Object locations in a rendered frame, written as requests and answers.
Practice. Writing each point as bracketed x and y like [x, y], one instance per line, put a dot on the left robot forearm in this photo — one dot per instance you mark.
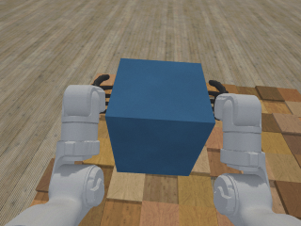
[80, 115]

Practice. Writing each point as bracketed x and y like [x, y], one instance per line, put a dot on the right robot forearm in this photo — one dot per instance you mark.
[241, 123]

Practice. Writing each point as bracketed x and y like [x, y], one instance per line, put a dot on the left robot upper arm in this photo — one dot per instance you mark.
[74, 190]

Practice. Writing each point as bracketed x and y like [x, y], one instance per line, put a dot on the right robot upper arm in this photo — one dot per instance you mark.
[246, 200]

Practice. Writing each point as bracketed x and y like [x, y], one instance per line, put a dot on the left robot hand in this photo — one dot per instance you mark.
[97, 83]

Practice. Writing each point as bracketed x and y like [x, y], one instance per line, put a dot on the carton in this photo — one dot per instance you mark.
[159, 116]

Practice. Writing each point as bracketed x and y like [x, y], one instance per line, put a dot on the right robot hand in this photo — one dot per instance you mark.
[221, 89]

